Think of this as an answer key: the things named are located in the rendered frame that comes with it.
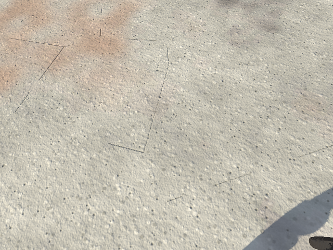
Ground robot right hand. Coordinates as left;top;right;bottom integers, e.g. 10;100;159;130
309;236;333;250

